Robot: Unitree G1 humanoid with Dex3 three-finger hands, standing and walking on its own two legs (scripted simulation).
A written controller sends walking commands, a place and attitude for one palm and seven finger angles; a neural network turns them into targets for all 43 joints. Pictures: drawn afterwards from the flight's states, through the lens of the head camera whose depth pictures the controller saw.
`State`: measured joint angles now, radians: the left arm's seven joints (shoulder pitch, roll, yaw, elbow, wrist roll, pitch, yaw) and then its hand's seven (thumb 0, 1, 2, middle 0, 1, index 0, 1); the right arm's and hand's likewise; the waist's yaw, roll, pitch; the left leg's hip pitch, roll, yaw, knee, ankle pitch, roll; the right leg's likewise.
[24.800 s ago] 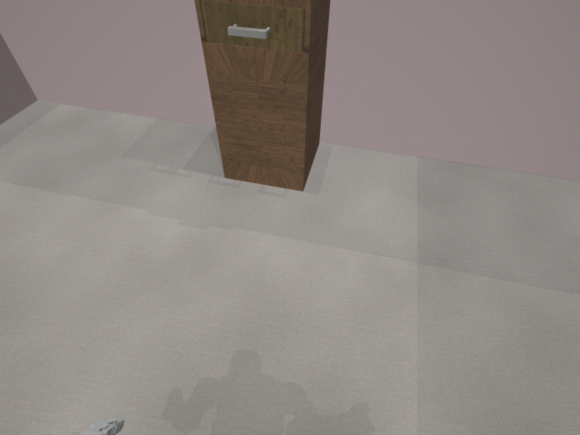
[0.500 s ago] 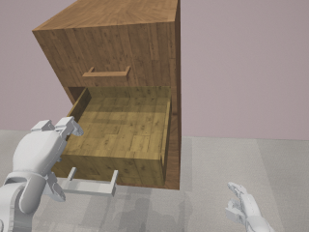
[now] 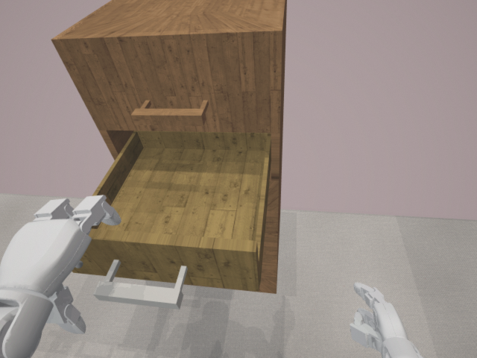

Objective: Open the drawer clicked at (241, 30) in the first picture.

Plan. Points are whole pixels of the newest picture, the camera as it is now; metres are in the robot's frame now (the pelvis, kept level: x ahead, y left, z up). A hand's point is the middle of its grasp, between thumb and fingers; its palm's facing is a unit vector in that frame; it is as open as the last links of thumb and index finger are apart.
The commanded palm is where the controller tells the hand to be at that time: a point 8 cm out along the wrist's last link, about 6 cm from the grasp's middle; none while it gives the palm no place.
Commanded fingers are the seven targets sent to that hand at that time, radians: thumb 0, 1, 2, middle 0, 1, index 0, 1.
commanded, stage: draw the hand back to the body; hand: left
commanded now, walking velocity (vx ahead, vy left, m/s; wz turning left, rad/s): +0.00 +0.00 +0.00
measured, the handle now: (143, 281) +0.22 +0.22 +0.01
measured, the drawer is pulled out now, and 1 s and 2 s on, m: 0.29 0.29 0.29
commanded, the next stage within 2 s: step back with the hand held close in 1.10 s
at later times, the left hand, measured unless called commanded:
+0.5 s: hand (95, 222) +0.22 +0.22 +0.19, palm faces +0.36 -0.85 -0.38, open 12.2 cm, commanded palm +0.16 +0.27 +0.20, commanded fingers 0.00 0.23 0.62 -0.25 -0.73 -0.25 -0.73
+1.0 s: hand (93, 237) +0.20 +0.21 +0.18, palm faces +0.41 -0.82 -0.41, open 7.9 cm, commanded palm +0.15 +0.26 +0.20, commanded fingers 0.00 0.90 0.90 -0.20 -0.30 -0.20 -0.30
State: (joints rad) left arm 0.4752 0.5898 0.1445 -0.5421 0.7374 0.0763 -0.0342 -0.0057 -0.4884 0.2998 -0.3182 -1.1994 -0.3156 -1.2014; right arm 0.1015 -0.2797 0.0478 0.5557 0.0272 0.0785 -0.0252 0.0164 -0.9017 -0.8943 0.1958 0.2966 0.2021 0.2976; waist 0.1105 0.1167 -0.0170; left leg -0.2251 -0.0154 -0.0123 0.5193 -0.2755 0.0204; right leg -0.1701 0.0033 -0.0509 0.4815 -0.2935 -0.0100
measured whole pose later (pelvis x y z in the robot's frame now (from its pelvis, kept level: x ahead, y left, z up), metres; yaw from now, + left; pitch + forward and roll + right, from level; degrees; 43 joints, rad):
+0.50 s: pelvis +0.02 +0.00 +0.00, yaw -1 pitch -3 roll +0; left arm 0.49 0.34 0.28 -0.58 -0.05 -0.10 0.11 -0.01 -0.09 0.47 -0.28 -0.94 -0.28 -0.94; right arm 0.20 -0.21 0.04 0.63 0.00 -0.13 -0.06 0.02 -0.90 -0.89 0.20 0.30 0.20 0.30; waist 0.05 0.05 0.02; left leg -0.12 -0.01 0.00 0.46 -0.29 0.02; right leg -0.07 0.00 -0.03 0.42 -0.30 -0.01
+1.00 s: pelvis +0.02 -0.02 +0.00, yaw +0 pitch -3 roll +0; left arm 0.52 0.33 0.30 -0.52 -0.07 -0.09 0.11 0.00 0.75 0.84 -0.22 -0.39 -0.22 -0.39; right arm 0.16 -0.22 0.02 0.62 0.02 -0.09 -0.07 0.02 -0.90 -0.89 0.20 0.30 0.20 0.30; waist 0.06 0.08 0.00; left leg -0.11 0.00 -0.02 0.43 -0.27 0.00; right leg -0.06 0.02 -0.06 0.41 -0.29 -0.03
